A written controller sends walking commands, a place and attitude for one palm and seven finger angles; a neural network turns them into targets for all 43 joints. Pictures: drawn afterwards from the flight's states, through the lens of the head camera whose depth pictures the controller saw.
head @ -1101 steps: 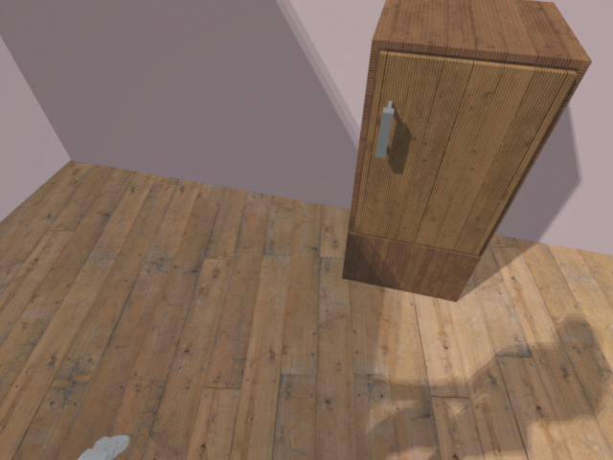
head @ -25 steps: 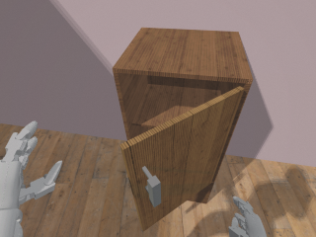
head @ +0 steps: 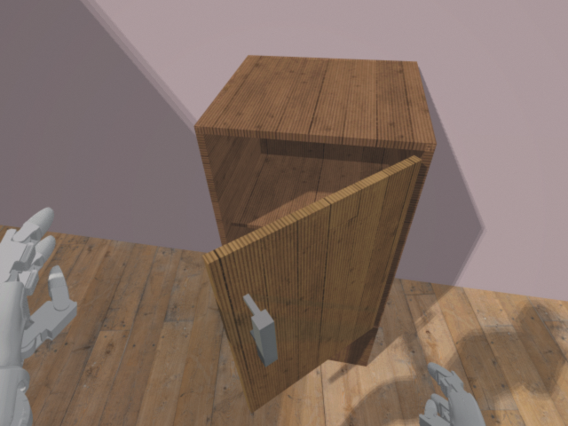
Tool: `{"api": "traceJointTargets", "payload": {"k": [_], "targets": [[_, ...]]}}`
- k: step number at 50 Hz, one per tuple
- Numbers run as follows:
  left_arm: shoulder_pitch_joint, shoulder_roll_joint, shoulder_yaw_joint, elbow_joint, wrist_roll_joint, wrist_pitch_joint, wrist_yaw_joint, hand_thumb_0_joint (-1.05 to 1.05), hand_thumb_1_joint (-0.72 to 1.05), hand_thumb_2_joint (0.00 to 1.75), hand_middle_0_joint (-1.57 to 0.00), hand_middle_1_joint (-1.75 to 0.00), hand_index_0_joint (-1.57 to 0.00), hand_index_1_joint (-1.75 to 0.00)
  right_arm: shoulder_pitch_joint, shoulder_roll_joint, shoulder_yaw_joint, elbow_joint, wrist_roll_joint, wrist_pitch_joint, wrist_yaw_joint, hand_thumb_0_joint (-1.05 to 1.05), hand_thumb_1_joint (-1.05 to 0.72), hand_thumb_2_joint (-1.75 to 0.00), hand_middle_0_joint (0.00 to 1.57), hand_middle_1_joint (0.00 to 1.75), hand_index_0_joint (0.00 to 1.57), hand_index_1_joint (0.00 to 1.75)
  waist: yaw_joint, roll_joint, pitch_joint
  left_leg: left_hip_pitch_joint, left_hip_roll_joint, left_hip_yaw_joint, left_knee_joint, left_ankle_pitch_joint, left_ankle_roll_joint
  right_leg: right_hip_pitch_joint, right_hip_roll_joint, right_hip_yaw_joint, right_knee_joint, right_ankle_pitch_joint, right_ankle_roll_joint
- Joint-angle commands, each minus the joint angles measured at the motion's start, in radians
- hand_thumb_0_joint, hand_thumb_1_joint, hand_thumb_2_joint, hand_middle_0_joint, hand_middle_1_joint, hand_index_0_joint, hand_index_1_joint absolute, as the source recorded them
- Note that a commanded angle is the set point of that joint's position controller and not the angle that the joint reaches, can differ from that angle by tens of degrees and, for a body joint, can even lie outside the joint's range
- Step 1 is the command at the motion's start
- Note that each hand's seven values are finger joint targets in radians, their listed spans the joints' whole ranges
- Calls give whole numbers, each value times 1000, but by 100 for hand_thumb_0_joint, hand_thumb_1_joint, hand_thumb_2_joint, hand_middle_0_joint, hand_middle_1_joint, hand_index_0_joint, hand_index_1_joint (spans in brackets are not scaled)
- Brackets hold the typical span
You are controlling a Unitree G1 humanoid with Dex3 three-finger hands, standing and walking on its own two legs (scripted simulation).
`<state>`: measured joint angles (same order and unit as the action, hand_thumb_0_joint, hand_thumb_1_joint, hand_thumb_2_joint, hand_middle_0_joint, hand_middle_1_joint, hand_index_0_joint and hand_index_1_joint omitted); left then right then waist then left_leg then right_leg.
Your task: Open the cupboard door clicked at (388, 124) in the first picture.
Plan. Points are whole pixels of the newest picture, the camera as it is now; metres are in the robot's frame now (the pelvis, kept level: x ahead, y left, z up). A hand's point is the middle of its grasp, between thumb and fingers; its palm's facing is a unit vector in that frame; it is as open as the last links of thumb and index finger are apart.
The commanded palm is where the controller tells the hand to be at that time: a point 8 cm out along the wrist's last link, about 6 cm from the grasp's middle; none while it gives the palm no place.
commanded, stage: step back with the hand held close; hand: left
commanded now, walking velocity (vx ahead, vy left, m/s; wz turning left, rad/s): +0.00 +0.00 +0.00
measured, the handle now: (258, 329) +0.28 +0.09 -0.04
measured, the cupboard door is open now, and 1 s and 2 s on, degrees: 44 44 44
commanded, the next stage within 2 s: stop stepping back and stand still in 1.24 s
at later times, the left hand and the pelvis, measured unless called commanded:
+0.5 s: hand (39, 333) +0.15 +0.28 +0.15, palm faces +0.36 -0.78 -0.52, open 7.4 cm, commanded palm +0.09 +0.32 +0.17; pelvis -0.05 +0.02 +0.00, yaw +0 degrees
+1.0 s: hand out of the picture +0.06 +0.31 +0.15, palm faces +0.50 -0.76 -0.42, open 7.4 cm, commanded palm +0.00 +0.34 +0.17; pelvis -0.12 +0.03 -0.02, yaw +4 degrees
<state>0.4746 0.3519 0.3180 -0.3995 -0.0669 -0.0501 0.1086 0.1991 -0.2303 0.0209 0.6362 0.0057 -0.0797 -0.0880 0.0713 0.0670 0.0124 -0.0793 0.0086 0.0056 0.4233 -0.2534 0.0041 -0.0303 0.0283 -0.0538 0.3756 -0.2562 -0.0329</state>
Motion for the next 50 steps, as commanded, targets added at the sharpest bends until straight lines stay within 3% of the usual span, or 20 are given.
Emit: {"api": "traceJointTargets", "payload": {"k": [1, 3, 4, 5, 7, 12, 14, 17, 20, 26, 33, 34, 39, 41, 43, 44, 46, 48, 49, 50], "targets": [[-91, 166, 108, -165, -7, -70, 8, 0, 90, 90, -20, -30, -20, -30, -152, -100, -33, -162, -4, -63, -2, 0, -90, -90, 20, 30, 20, 30, -5, -47, -10, 18, 1, -10, -59, 208, 23, -78, -25, 34, -90, 195, 20], [-93, 171, 111, -161, -7, -76, 5, 0, 90, 90, -20, -30, -20, -30, -157, -99, -36, -162, -3, -64, -2, 0, -90, -90, 20, 30, 20, 30, -4, -65, -10, 22, 0, -6, -57, 191, 27, -86, -26, 42, -101, 173, 22], [-180, 204, 125, -197, -5, -84, 9, 0, 90, 90, -20, -30, -20, -30, -162, -104, -35, -156, -2, -67, -4, 0, -90, -90, 20, 30, 20, 30, -7, -38, -24, 28, -2, -10, -61, 181, 26, -82, -28, 45, -107, 158, 19], [-217, 307, 233, -220, 6, -119, 18, 0, 90, 90, -20, -30, -20, -30, -143, -124, -41, -186, 3, -46, -2, 0, -90, -90, 20, 30, 20, 30, -55, -91, 62, -51, 15, -41, -13, 126, 41, -196, -78, 110, -160, 162, 32], [-83, 228, 174, -140, 9, -120, 7, 0, 90, 90, -20, -30, -20, -30, -147, -111, -47, -172, -5, -21, 2, 0, -90, -90, 20, 30, 20, 30, -55, -124, 33, -40, 9, -34, 23, 140, 39, -211, -109, 110, -166, 174, 33], [24, 217, 168, -254, 10, -143, 16, 0, 90, 90, -20, -30, -20, -30, -130, -121, -59, -198, -6, 2, 3, 0, -90, -90, 20, 30, 20, 30, -62, 34, -115, -43, 30, -32, 4, 280, 28, -135, -103, 72, -57, 293, 30], [49, 238, 190, -278, 8, -146, 24, 0, 90, 90, -20, -30, -20, -30, -132, -121, -64, -202, -5, 9, -2, 0, -90, -90, 20, 30, 20, 30, -60, 26, -150, -50, 40, -44, 2, 333, 28, -110, -99, 63, -25, 327, 31], [71, 262, 224, -287, 3, -145, 35, 0, 90, 90, -20, -30, -20, -30, -127, -115, -71, -216, 2, 21, -6, 0, -90, -90, 20, 30, 20, 30, -60, -53, -174, -75, 47, -49, 9, 350, 26, -102, -90, 65, -2, 351, 34], [87, 266, 235, -280, 2, -148, 45, 0, 90, 90, -20, -30, -20, -30, -130, -116, -76, -222, 4, 27, -12, 0, -90, -90, 20, 30, 20, 30, -60, -29, -167, -111, 55, -60, -4, 354, 25, -98, -86, 62, 25, 348, 32], [85, 243, 210, -267, 11, -152, 52, 0, 90, 90, -20, -30, -20, -30, -130, -125, -77, -228, 8, 25, -14, 0, -90, -90, 20, 30, 20, 30, -65, -19, -107, -225, 75, -93, -50, 154, 38, -122, -67, 76, 34, 195, 34], [50, 244, 230, -310, 48, -182, 60, 0, 90, 90, -20, -30, -20, -30, -127, -141, -74, -245, -4, 1, -13, 0, -90, -90, 20, 30, 20, 30, -63, 64, -44, -564, 134, -189, -185, -328, 91, 22, -19, 90, 161, 7, 43], [39, 257, 245, -323, 55, -188, 62, 0, 90, 90, -20, -30, -20, -30, -130, -147, -76, -245, -7, -3, -16, 0, -90, -90, 20, 30, 20, 30, -60, 98, -50, -613, 144, -207, -207, -368, 99, 66, -9, 83, 200, 20, 45], [49, 268, 280, -333, 68, -207, 62, 0, 90, 90, -20, -30, -20, -30, -110, -136, -83, -243, -12, -23, -12, 0, -90, -90, 20, 30, 20, 30, -60, 82, -82, -679, 150, -223, -170, -426, 118, 106, 9, 121, 259, 45, 40], [65, 255, 265, -332, 58, -209, 59, 0, 90, 90, -20, -30, -20, -30, -91, -120, -85, -240, -9, -25, -4, 0, -90, -90, 20, 30, 20, 30, -73, -38, -67, -579, 71, -139, 2, -346, 79, -58, -66, 238, 98, -53, 4], [37, 242, 224, -339, 38, -206, 67, 0, 90, 90, -20, -30, -20, -30, -65, -114, -93, -199, -5, -19, 7, 0, -90, -90, 20, 30, 20, 30, -86, -195, -50, -269, -27, -40, 388, -172, -1, -468, -259, 429, -151, -293, -102], [15, 235, 210, -340, 34, -204, 77, 0, 90, 90, -20, -30, -20, -30, -61, -107, -94, -173, -11, -14, 11, 0, -90, -90, 20, 30, 20, 30, -86, -230, -60, -183, -25, -37, 517, -140, -11, -562, -320, 438, -189, -271, -141], [-19, 232, 195, -327, 43, -195, 85, 0, 90, 90, -20, -30, -20, -30, -79, -94, -80, -173, -13, -10, 11, 0, -90, -90, 20, 30, 20, 30, -92, -253, -59, -177, 2, -41, 487, -143, -1, -540, -299, 323, -132, -106, -116], [-36, 249, 203, -331, 41, -189, 86, 0, 90, 90, -20, -30, -20, -30, -96, -91, -65, -173, -9, -11, 0, 0, -90, -90, 20, 30, 20, 30, -93, -174, -22, -164, 7, -27, 166, -84, 1, -498, -206, 219, -27, -34, -44], [-50, 268, 216, -345, 40, -195, 89, 0, 90, 90, -20, -30, -20, -30, -130, -114, -67, -170, -10, -10, -14, 0, -90, -90, 20, 30, 20, 30, -88, -17, 20, -206, 44, -85, -10, -77, 16, -475, -126, 161, 89, -47, -5], [-33, 251, 223, -374, 43, -209, 90, 0, 90, 90, -20, -30, -20, -30, -137, -133, -70, -186, -13, -20, -22, 0, -90, -90, 20, 30, 20, 30, -72, 206, 1, -353, 205, -282, -149, -38, 77, -360, -22, 91, 309, -46, 38]]}}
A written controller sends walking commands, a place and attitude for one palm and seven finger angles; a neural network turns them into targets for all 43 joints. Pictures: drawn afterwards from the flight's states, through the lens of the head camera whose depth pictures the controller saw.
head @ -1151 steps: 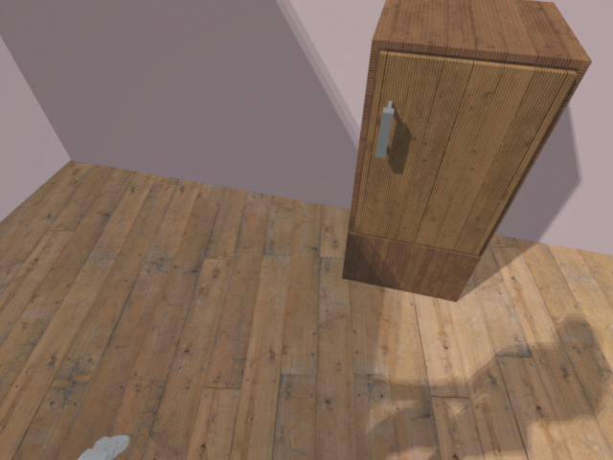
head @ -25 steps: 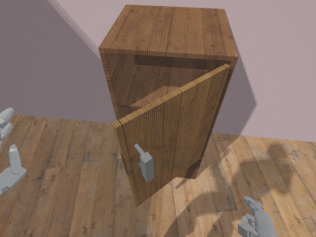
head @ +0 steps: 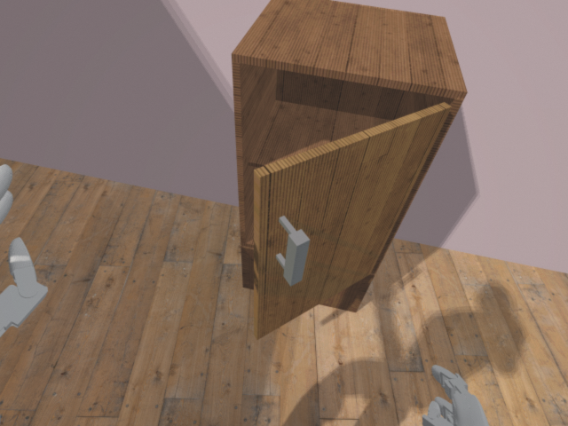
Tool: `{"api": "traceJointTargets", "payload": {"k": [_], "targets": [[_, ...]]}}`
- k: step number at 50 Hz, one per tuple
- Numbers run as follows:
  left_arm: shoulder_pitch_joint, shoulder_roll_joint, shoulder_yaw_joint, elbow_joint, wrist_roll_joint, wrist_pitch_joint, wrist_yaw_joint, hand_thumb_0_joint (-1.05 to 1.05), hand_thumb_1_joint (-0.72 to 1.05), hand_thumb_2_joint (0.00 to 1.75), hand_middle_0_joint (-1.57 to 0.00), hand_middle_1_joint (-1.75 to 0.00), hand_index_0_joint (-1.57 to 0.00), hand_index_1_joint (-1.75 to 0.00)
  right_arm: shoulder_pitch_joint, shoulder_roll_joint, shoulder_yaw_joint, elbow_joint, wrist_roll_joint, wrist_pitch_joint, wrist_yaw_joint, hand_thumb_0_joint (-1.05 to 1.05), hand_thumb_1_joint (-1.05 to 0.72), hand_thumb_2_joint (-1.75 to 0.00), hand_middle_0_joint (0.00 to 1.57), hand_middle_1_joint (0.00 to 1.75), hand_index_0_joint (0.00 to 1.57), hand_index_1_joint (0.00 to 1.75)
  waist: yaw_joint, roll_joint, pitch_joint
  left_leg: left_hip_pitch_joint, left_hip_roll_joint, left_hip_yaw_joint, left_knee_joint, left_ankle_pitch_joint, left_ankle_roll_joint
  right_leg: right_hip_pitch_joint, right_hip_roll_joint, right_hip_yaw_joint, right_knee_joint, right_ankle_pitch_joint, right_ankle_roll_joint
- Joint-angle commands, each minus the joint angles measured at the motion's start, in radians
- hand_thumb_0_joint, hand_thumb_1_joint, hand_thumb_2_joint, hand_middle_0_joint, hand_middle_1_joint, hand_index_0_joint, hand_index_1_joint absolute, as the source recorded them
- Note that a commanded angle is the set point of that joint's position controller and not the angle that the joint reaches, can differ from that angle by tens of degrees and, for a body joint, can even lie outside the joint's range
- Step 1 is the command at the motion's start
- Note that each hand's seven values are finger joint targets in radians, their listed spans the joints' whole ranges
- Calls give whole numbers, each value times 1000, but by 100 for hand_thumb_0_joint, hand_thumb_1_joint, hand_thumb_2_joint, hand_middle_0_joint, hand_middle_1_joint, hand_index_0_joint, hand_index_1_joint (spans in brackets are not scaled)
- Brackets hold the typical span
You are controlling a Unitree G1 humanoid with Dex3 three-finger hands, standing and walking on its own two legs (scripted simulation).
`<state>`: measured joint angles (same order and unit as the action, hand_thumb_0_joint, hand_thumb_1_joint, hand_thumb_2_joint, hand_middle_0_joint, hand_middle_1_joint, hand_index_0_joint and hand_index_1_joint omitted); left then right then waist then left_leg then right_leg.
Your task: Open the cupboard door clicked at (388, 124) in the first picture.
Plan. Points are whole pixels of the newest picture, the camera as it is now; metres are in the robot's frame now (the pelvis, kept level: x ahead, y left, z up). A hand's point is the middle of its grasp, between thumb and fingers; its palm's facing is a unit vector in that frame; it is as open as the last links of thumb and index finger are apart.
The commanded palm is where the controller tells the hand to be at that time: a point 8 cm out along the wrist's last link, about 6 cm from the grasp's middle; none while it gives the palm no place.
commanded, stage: step back with the hand held close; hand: left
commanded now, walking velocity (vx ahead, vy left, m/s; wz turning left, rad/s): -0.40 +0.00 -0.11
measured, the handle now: (288, 250) +0.40 +0.02 -0.02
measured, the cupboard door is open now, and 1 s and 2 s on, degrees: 44 44 44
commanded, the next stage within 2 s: stop stepping back and stand still in 0.24 s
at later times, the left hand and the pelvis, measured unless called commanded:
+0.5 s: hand (55, 425) +0.09 +0.19 +0.18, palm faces +0.23 -0.80 -0.55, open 7.4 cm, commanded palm +0.04 +0.25 +0.19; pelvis -0.13 -0.04 +0.01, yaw -6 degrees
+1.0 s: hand out of the picture +0.02 +0.22 +0.19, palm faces +0.36 -0.80 -0.49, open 7.4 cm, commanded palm -0.03 +0.26 +0.19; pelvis -0.19 -0.03 +0.01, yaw -4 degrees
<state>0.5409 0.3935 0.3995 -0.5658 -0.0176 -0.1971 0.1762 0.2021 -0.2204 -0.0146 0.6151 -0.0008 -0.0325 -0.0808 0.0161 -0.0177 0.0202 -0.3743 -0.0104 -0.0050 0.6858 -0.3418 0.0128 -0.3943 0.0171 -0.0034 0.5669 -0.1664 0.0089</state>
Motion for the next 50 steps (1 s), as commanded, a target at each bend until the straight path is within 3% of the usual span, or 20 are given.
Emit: {"api": "traceJointTargets", "payload": {"k": [1, 3, 5, 7, 16, 19, 20, 21, 22, 23, 24, 26, 30, 33, 36, 38, 40, 42, 46, 50], "targets": [[-115, 222, 163, -237, 7, -73, 26, 0, 90, 90, -20, -30, -20, -30, -116, -116, -38, -162, -21, -85, -26, 0, -90, -90, 20, 30, 20, 30, -16, 345, -66, -121, 345, -390, -452, 140, 132, 69, 31, 43, 340, -228, 2], [-75, 237, 197, -230, 0, -85, 20, 0, 90, 90, -20, -30, -20, -30, -89, -102, -55, -141, -33, -110, -9, 0, -90, -90, 20, 30, 20, 30, -23, 247, -155, -58, 374, -373, -437, 184, 164, 28, 42, 102, 580, -314, -4], [-38, 221, 186, -289, -17, -76, 17, 0, 90, 90, -20, -30, -20, -30, -78, -103, -64, -141, -31, -119, 5, 0, -90, -90, 20, 30, 20, 30, -20, 169, -193, 89, 346, -295, -331, 458, 170, -51, 30, 108, 564, -319, 1], [-12, 192, 153, -310, -21, -62, 14, 0, 90, 90, -20, -30, -20, -30, -75, -104, -66, -129, -17, -130, 21, 0, -90, -90, 20, 30, 20, 30, -16, 176, -216, 218, 304, -210, -306, 617, 145, -85, 31, 54, 497, -312, 14], [16, 205, 155, -224, -44, -24, -2, 0, 90, 90, -20, -30, -20, -30, -102, -104, -41, -116, -28, -114, 30, 0, -90, -90, 20, 30, 20, 30, -25, 281, -213, 198, 263, -155, -465, 262, 94, 99, 64, -36, 115, -345, 3], [101, 255, 208, -245, -56, -33, -13, 0, 90, 90, -20, -30, -20, -30, -110, -100, -37, -154, -16, -95, 34, 0, -90, -90, 20, 30, 20, 30, -6, 264, -234, 124, 150, -43, -414, 51, 22, 276, 48, -90, -209, -162, -31], [131, 260, 212, -246, -62, -38, -19, 0, 90, 90, -20, -30, -20, -30, -116, -86, -32, -165, -8, -84, 37, 0, -90, -90, 20, 30, 20, 30, -13, 169, -214, 118, 89, 15, -314, 19, -10, 262, -12, -44, -315, -121, -55], [142, 300, 236, -253, -61, -48, -21, 0, 90, 90, -20, -30, -20, -30, -121, -76, -29, -168, -1, -70, 40, 0, -90, -90, 20, 30, 20, 30, -16, -21, -189, 116, 32, 67, -63, 26, -46, 136, -175, 132, -390, -138, -108], [132, 339, 266, -256, -69, -50, -14, 0, 90, 90, -20, -30, -20, -30, -141, -82, -21, -170, 2, -65, 36, 0, -90, -90, 20, 30, 20, 30, 5, -165, -138, 7, -9, 32, 204, -19, -54, 22, -342, 318, -428, -137, -160], [97, 342, 281, -243, -69, -50, -2, 0, 90, 90, -20, -30, -20, -30, -125, -89, -16, -150, -5, -75, 33, 0, -90, -90, 20, 30, 20, 30, -7, -126, -112, -118, 6, -15, 339, -35, -48, 22, -381, 287, -396, -8, -176], [69, 308, 248, -255, -61, -51, -6, 0, 90, 90, -20, -30, -20, -30, -121, -99, -23, -151, 18, -80, 34, 0, -90, -90, 20, 30, 20, 30, -8, -166, -151, -228, -10, -22, 376, -40, -42, 186, -323, 258, -286, 348, -119], [102, 258, 231, -142, -48, -32, 3, 0, 90, 90, -20, -30, -20, -30, -110, -63, -14, -147, 20, -85, 14, 0, -90, -90, 20, 30, 20, 30, -31, -129, -163, -214, 38, 8, 232, 43, -34, 311, -265, 136, -165, 556, -118], [-26, 192, 139, 31, -31, -27, 8, 0, 90, 90, -20, -30, -20, -30, -103, -101, -22, -112, 13, -104, -12, 0, -90, -90, 20, 30, 20, 30, -25, -82, -54, 18, 13, 81, -51, 93, 3, 203, -243, 111, -188, 399, -83], [-75, 180, 98, 26, -23, -34, 11, 0, 90, 90, -20, -30, -20, -30, -67, -131, -45, -107, 10, -113, -9, 0, -90, -90, 20, 30, 20, 30, -31, -116, -79, 152, 15, 63, -241, 207, 43, 235, -204, 97, -107, 417, -8], [-76, 216, 113, -88, -17, -55, 11, 0, 90, 90, -20, -30, -20, -30, -62, -156, -52, -145, 19, -107, -1, 0, -90, -90, 20, 30, 20, 30, -24, 3, -141, 276, 96, -10, -196, 566, 82, 205, -121, 66, -8, 516, 63], [-32, 250, 145, -175, -10, -64, 11, 0, 90, 90, -20, -30, -20, -30, -56, -129, -29, -156, 7, -102, 6, 0, -90, -90, 20, 30, 20, 30, -28, 109, -165, 266, 98, -41, -185, 715, 79, 205, -88, 12, 27, 424, 32], [-13, 237, 146, -196, -16, -71, 6, 0, 90, 90, -20, -30, -20, -30, -87, -127, -31, -158, 7, -107, 14, 0, -90, -90, 20, 30, 20, 30, -17, 122, -98, 148, 130, -96, -252, 460, 63, 198, -54, 15, -65, 16, 10], [14, 229, 167, -176, -17, -73, 10, 0, 90, 90, -20, -30, -20, -30, -94, -127, -31, -162, 4, -112, 16, 0, -90, -90, 20, 30, 20, 30, -23, 105, -27, 52, 109, -85, -270, 185, 44, 195, -65, 63, -167, -63, -17], [44, 206, 173, -87, -33, -80, 9, 0, 90, 90, -20, -30, -20, -30, -64, -110, -37, -149, 2, -101, 17, 0, -90, -90, 20, 30, 20, 30, -38, 18, -36, 125, 44, -25, -145, 104, -1, 95, -155, 187, -297, -151, -73], [-14, 163, 113, -38, -30, -66, 0, 0, 90, 90, -20, -30, -20, -30, -65, -113, -31, -140, 0, -106, 2, 0, -90, -90, 20, 30, 20, 30, -43, 60, 11, 219, 80, -61, -225, 79, 2, -12, -97, 117, -291, -235, -50]]}}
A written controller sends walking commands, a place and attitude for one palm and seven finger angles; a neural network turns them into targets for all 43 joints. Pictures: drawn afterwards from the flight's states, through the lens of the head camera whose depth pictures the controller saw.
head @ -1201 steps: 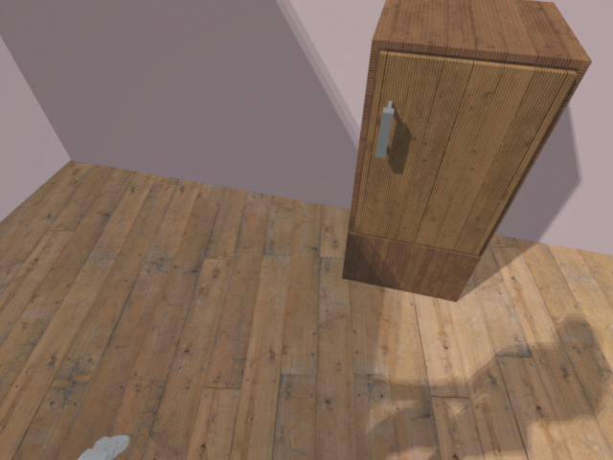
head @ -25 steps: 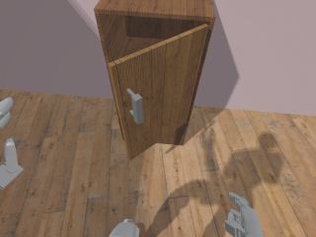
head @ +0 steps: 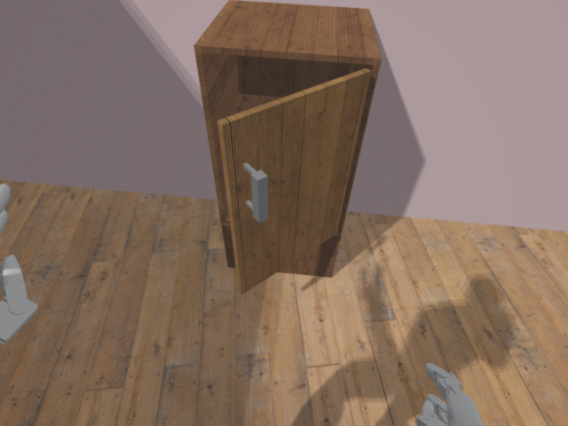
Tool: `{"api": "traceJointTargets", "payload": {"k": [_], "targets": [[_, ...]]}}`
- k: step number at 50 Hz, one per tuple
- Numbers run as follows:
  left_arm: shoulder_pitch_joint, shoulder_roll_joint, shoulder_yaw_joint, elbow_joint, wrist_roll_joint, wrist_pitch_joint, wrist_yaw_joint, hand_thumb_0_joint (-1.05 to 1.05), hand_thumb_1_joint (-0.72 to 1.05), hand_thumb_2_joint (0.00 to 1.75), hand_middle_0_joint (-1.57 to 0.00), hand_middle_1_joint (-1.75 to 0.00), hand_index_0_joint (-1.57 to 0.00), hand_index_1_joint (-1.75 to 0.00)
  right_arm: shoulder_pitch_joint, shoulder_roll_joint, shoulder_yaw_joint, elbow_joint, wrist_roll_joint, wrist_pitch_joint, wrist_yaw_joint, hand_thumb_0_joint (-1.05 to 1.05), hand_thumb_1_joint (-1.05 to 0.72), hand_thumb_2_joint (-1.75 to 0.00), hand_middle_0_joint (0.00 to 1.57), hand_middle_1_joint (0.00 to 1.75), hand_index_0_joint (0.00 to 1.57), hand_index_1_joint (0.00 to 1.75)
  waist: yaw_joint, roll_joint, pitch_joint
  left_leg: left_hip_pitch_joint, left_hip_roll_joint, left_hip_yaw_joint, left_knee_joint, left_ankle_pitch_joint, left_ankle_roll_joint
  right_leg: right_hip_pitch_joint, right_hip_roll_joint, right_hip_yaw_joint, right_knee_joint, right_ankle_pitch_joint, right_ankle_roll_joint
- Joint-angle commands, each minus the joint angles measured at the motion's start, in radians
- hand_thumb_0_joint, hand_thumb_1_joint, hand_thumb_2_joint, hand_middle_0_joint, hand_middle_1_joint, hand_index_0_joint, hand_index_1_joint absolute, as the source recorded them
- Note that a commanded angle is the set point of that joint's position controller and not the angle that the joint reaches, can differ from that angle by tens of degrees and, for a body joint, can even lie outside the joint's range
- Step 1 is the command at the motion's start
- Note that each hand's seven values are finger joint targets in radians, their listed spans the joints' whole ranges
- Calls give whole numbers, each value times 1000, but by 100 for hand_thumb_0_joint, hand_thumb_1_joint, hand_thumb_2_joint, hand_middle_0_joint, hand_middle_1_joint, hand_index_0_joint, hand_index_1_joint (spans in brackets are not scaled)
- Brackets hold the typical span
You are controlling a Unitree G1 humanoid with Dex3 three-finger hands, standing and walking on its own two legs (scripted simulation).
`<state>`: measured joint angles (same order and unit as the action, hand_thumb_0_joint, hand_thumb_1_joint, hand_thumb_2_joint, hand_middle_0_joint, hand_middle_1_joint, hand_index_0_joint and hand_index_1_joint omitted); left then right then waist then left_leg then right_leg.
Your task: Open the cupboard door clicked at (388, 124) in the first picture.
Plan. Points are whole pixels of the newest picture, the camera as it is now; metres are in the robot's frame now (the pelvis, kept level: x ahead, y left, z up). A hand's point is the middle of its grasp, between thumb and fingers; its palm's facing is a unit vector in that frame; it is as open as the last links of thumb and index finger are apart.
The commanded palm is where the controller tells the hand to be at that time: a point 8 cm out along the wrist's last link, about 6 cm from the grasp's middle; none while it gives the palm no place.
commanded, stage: stop stepping back and stand still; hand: left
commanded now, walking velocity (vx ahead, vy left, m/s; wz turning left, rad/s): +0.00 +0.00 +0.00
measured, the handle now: (254, 192) +0.59 +0.09 -0.03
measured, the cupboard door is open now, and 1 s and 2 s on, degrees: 44 44 44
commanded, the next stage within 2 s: let the arm hang, fingers relaxed in 0.38 s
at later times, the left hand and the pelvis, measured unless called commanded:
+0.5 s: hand (2, 333) +0.18 +0.29 +0.15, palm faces +0.44 -0.77 -0.47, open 7.4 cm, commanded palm none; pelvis -0.01 +0.02 +0.00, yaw +1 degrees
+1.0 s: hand out of the picture -0.08 +0.18 -0.17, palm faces +0.09 -0.97 -0.22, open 7.2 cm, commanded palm none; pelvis -0.03 +0.00 +0.00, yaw +5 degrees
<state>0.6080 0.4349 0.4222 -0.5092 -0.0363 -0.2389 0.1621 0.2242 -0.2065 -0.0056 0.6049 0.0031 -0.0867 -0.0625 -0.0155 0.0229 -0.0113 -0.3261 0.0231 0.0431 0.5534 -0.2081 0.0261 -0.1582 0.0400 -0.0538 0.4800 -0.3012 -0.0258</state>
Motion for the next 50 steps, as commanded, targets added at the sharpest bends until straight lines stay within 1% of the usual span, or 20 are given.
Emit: {"api": "traceJointTargets", "payload": {"k": [1, 4, 6, 9, 12, 15, 17, 20, 23, 24, 26, 28, 30, 33, 35, 37, 40, 42, 46, 50], "targets": [[-107, 125, 87, -89, -8, -23, 12, 0, 90, 90, -20, -30, -20, -30, -88, -128, -36, -128, -5, -58, -20, 0, -90, -90, 20, 30, 20, 30, -8, 38, 39, 155, 70, -142, -161, -88, -6, -221, -85, 133, -173, -97, 2], [-202, 126, 56, -101, 7, -15, 12, 0, 90, 90, -20, -30, -20, -30, -111, -131, -23, -125, -5, -81, -39, 0, -90, -90, 20, 30, 20, 30, 3, 103, 42, 49, 143, -274, -390, -375, 9, -112, -13, 68, -40, -79, 39], [-222, 120, 52, -112, 23, -5, 17, 0, 90, 90, -20, -30, -20, -30, -116, -125, -19, -127, -8, -88, -43, 0, -90, -90, 20, 30, 20, 30, 18, 146, 23, -45, 174, -285, -480, -483, 20, -6, 2, 41, 70, -57, 37], [-205, 159, 77, -200, 30, -5, 21, 0, 90, 90, -20, -30, -20, -30, -109, -117, -23, -132, -14, -108, -36, 0, -90, -90, 20, 30, 20, 30, 28, 163, -55, 6, 143, -231, -457, -403, 5, 42, 2, 39, 37, -25, 26], [-92, 166, 100, -234, 23, -1, 22, 0, 90, 90, -20, -30, -20, -30, -119, -104, -18, -142, -19, -108, -22, 0, -90, -90, 20, 30, 20, 30, 25, 100, -81, 36, 78, -159, -352, -266, -11, 63, -25, 72, -115, -7, 4], [-10, 159, 122, -193, 0, 1, 20, 0, 90, 90, -20, -30, -20, -30, -111, -103, -32, -128, -19, -89, -8, 0, -90, -90, 20, 30, 20, 30, 14, -67, -68, 146, 8, -91, -97, -66, -30, -115, -128, 229, -287, -105, -48], [-27, 137, 109, -153, -6, 5, 19, 0, 90, 90, -20, -30, -20, -30, -102, -105, -34, -107, -15, -74, -8, 0, -90, -90, 20, 30, 20, 30, 2, -75, -31, 187, 2, -89, 11, -4, -31, -227, -170, 250, -298, -60, -72], [-96, 119, 78, -72, -8, 13, 15, 0, 90, 90, -20, -30, -20, -30, -106, -119, -34, -95, -8, -74, -20, 0, -90, -90, 20, 30, 20, 30, -6, -15, 2, 187, 24, -112, -87, 63, -25, -204, -101, 176, -230, 45, -19], [-164, 126, 57, -43, -3, 3, 6, 0, 90, 90, -20, -30, -20, -30, -116, -127, -30, -96, -3, -80, -34, 0, -90, -90, 20, 30, 20, 30, -1, 39, 19, 204, 70, -180, -220, -52, -14, -202, -45, 133, -194, -49, 14], [-190, -85, -349, 654, 55, 118, -123, 0, 90, 90, -20, -30, -20, -30, -118, -256, -69, 151, 3, -142, 51, 0, -90, -90, 20, 30, 20, 30, -52, 113, 48, 63, 123, -296, -124, 221, 22, -253, -63, 40, 45, 44, 7], [-187, -66, -281, 683, 67, 244, -149, 0, 90, 90, -20, -30, -20, -30, -54, -259, -66, 134, -2, -16, 49, 0, -90, -90, 20, 30, 20, 30, -14, 85, -1, 11, 187, -327, -191, 361, 101, -164, -48, 99, 217, -122, 6], [-224, -78, -300, 764, 68, 244, -151, 0, 90, 90, -20, -30, -20, -30, -52, -228, -44, 133, -28, 2, 45, 0, -90, -90, 20, 30, 20, 30, -6, -27, -58, 17, 216, -423, -236, 220, 161, -193, -44, 135, 346, -228, 7], [-250, -63, -313, 882, 69, 235, -152, 0, 90, 90, -20, -30, -20, -30, -60, -228, -42, 138, -41, 19, 46, 0, -90, -90, 20, 30, 20, 30, 16, -103, -123, 87, 204, -402, -210, 273, 172, -169, -53, 137, 303, -199, 3], [-253, -6, -325, 1078, 70, 233, -149, 0, 90, 90, -20, -30, -20, -30, -119, -235, -45, 176, -29, 43, 53, 0, -90, -90, 20, 30, 20, 30, 50, -46, -143, 14, 101, -270, -165, 147, 93, 8, -69, 157, 54, 5, -9], [-302, 19, -346, 1168, 66, 234, -150, 0, 90, 90, -20, -30, -20, -30, -130, -185, -34, 199, -21, 63, 61, 0, -90, -90, 20, 30, 20, 30, 20, -20, -55, -4, 4, -193, -134, -61, 19, -75, -164, 276, -112, -88, -57], [-403, -6, -369, 1243, 58, 234, -148, 0, 90, 90, -20, -30, -20, -30, -99, -158, -34, 253, -23, 87, 56, 0, -90, -90, 20, 30, 20, 30, -14, -98, 7, 114, -48, -132, 7, -38, -6, -246, -213, 329, -228, -179, -111], [-407, -74, -394, 1347, 46, 231, -140, 0, 90, 90, -20, -30, -20, -30, -16, -105, -20, 333, -23, 93, 48, 0, -90, -90, 20, 30, 20, 30, -39, 20, 32, 199, -12, -149, -34, 87, -6, -262, -168, 254, -189, -35, -89], [-327, -109, -391, 1420, 41, 236, -135, 0, 90, 90, -20, -30, -20, -30, 1, -108, -16, 364, -28, 92, 37, 0, -90, -90, 20, 30, 20, 30, -9, 174, -1, 153, 48, -231, -150, 76, 18, -139, -99, 191, -124, -16, -50], [-251, -126, -396, 1536, 45, 254, -135, 0, 90, 90, -20, -30, -20, -30, 17, -113, -21, 407, -26, 106, 29, 0, -90, -90, 20, 30, 20, 30, 19, 124, 92, 26, 75, -307, -299, -242, 33, -87, -64, 147, -115, -96, -45], [-212, -144, -399, 1592, 46, 247, -134, 0, 90, 90, -20, -30, -20, -30, 57, -102, -29, 437, -25, 104, 27, 0, -90, -90, 20, 30, 20, 30, 18, 25, 68, 63, 64, -282, -290, -198, 32, -81, -76, 150, -140, -91, -46]]}}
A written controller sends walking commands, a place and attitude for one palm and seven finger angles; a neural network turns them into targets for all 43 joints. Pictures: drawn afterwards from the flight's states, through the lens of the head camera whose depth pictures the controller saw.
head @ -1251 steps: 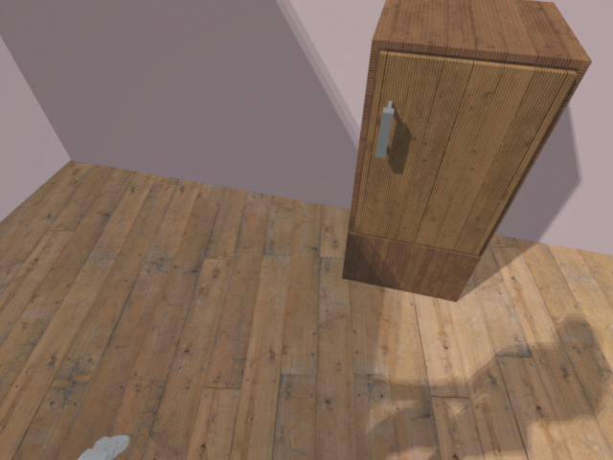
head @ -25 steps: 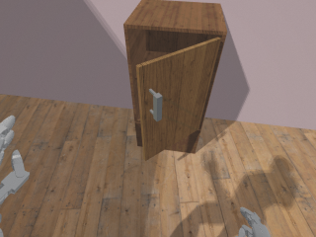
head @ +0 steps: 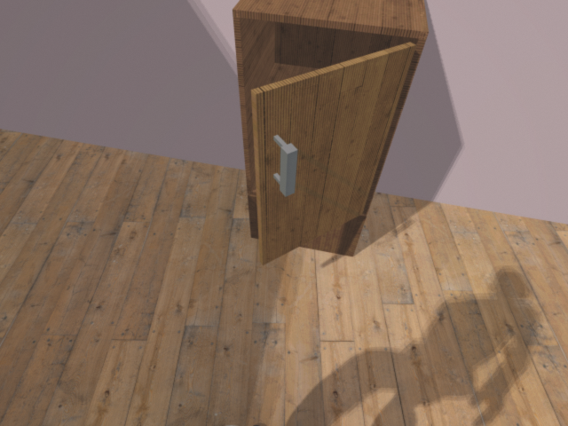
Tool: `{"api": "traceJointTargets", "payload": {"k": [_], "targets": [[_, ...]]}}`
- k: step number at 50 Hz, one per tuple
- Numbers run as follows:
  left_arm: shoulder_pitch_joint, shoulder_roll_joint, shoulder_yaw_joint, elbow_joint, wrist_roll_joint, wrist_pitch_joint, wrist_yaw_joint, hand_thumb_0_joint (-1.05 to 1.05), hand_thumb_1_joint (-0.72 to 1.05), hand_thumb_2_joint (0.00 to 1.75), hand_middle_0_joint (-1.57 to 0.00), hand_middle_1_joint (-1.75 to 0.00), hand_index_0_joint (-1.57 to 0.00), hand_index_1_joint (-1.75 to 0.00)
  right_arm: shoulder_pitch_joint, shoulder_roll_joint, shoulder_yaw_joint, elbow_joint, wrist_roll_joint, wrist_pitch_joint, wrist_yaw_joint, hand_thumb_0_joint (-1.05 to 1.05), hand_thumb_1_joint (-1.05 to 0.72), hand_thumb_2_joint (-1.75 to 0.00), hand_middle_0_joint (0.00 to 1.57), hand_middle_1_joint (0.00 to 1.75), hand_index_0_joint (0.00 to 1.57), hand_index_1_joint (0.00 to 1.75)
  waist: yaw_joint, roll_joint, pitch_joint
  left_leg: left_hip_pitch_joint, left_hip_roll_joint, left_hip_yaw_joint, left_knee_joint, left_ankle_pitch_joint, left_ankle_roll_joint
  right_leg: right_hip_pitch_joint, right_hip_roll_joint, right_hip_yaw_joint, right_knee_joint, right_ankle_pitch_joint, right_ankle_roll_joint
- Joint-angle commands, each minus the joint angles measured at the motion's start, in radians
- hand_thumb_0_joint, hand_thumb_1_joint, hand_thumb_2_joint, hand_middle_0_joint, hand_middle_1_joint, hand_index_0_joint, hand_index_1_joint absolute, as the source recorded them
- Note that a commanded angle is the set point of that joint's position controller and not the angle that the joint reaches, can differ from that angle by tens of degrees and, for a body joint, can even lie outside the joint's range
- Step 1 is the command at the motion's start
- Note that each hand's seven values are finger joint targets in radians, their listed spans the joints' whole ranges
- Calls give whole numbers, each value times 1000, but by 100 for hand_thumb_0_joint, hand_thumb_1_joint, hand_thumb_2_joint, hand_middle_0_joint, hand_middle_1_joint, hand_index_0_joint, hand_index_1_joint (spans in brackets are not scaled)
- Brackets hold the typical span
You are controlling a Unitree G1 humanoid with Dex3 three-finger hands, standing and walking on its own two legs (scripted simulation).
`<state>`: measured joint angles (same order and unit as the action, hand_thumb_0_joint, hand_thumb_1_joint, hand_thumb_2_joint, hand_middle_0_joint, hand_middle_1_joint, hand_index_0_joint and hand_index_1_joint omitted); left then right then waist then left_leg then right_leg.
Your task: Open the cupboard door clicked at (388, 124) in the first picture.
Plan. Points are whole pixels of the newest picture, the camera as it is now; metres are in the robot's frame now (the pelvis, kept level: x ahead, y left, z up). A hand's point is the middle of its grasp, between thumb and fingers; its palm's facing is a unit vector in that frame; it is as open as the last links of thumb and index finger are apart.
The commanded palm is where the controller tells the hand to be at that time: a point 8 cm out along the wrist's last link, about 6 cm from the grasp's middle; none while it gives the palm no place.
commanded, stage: let the arm hang, fingers relaxed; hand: left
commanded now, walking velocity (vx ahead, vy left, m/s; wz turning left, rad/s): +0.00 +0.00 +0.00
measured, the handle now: (282, 165) +0.62 +0.04 -0.03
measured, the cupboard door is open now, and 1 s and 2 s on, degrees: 44 44 44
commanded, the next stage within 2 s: look to check the result in 0.58 s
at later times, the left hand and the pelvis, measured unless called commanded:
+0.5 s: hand out of the picture +0.02 +0.14 -0.17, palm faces +0.02 -0.99 -0.16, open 7.3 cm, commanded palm none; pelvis +0.03 -0.02 +0.00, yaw -1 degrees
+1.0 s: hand out of the picture +0.03 +0.14 -0.17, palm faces +0.02 -0.98 -0.19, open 7.3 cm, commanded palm none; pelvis +0.05 -0.02 +0.00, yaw -1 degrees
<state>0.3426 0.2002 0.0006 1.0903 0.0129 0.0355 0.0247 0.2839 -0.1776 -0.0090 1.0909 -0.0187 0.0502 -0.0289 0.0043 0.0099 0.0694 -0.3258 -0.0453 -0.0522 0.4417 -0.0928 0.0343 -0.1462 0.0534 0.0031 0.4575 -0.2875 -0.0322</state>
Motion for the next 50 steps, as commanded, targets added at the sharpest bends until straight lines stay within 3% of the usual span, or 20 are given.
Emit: {"api": "traceJointTargets", "payload": {"k": [1, 3, 5, 8, 17, 27, 36, 50], "targets": [[58, 84, 22, 0, -3, -31, 4, 0, 90, 90, -20, -30, -20, -30, 5, -125, -26, -41, -3, -33, -7, 0, -90, -90, 20, 30, 20, 30, -3, 16, -27, 82, 128, -172, -160, -279, 22, -96, -96, 102, -130, -100, -40], [54, 77, 19, 10, -5, -37, 8, 0, 90, 90, -20, -30, -20, -30, 21, -112, -27, -28, -1, -34, -7, 0, -90, -90, 20, 30, 20, 30, -14, -36, -37, 122, 116, -139, -125, -200, 16, -115, -107, 113, -151, -99, -42], [50, 68, 18, 17, -7, -39, 11, 0, 90, 90, -20, -30, -20, -30, 27, -94, -23, -16, 0, -34, -7, 0, -90, -90, 20, 30, 20, 30, -18, -45, -22, 144, 110, -120, -105, -151, 13, -142, -115, 116, -162, -99, -41], [51, 56, 13, 26, -7, -39, 16, 0, 90, 90, -20, -30, -20, -30, 35, -71, -19, 2, 0, -30, -6, 0, -90, -90, 20, 30, 20, 30, -23, -62, 44, 142, 106, -98, -89, -122, 9, -188, -122, 122, -182, -116, -39], [60, 35, 16, 35, -9, -43, 22, 0, 90, 90, -20, -30, -20, -30, 41, -44, -7, 27, -4, -40, -8, 0, -90, -90, 20, 30, 20, 30, -14, -11, 66, 117, 106, -91, -92, -72, 10, -145, -119, 118, -155, -47, -35], [48, 14, 20, 33, -11, -49, 25, 0, 90, 90, -20, -30, -20, -30, 38, -35, -5, 29, -3, -51, -16, 0, -90, -90, 20, 30, 20, 30, -11, 14, 31, 141, 110, -79, -62, 40, 11, -82, -125, 114, -147, 89, -30], [45, 14, 23, 26, -12, -50, 29, 0, 90, 90, -20, -30, -20, -30, 39, -42, -6, 25, -1, -54, -21, 0, -90, -90, 20, 30, 20, 30, -12, -27, -13, 170, 114, -68, -37, 110, 14, -31, -130, 109, -139, 208, -20], [44, 25, 22, 30, -11, -49, 27, 0, 90, 90, -20, -30, -20, -30, 14, -59, -4, 25, 0, -54, -21, 0, -90, -90, 20, 30, 20, 30, -11, -29, 12, 190, 121, -68, -53, 108, 15, -36, -127, 111, -152, 183, -20]]}}
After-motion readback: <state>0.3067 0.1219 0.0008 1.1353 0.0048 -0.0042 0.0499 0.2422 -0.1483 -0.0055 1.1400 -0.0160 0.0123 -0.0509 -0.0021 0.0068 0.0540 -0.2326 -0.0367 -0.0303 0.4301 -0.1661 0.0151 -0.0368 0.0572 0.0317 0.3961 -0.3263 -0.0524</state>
